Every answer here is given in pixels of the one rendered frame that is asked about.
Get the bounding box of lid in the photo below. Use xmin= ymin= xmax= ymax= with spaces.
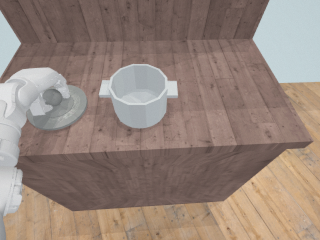
xmin=26 ymin=85 xmax=88 ymax=131

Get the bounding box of knob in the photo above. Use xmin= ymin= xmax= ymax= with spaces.
xmin=42 ymin=89 xmax=63 ymax=106

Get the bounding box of pot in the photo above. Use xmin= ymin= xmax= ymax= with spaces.
xmin=99 ymin=64 xmax=178 ymax=129

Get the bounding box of robot left upper arm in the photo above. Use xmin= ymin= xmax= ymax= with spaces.
xmin=0 ymin=166 xmax=23 ymax=240

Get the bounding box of left robot hand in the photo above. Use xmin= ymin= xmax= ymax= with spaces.
xmin=10 ymin=67 xmax=70 ymax=116

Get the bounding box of robot left forearm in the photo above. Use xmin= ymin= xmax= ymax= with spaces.
xmin=0 ymin=76 xmax=39 ymax=167

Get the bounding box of table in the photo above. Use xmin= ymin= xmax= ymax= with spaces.
xmin=0 ymin=0 xmax=314 ymax=212

